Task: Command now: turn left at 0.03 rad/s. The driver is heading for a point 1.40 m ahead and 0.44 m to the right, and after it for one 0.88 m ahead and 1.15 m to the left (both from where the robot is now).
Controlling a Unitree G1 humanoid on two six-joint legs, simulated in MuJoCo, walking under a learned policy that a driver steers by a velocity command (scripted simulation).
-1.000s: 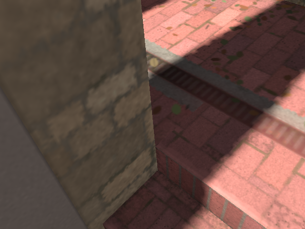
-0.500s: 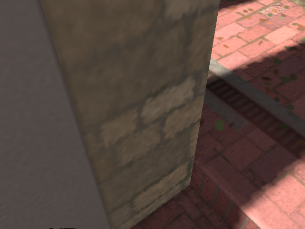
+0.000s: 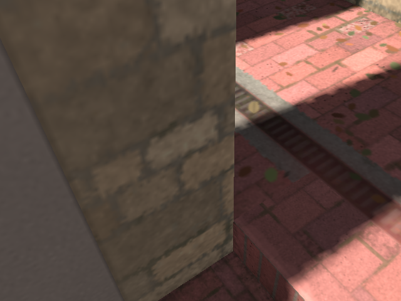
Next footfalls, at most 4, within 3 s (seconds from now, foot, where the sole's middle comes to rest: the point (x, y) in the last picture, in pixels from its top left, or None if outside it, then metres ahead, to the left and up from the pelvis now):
0.74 right None -0.12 -0.14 -0.62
0.98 left None -0.12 0.06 -0.79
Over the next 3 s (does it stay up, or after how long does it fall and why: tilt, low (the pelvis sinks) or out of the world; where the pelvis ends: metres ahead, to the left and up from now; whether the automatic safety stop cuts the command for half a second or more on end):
stays up -0.10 -0.05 0.01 its command is cut before an obstacle after 0.1 s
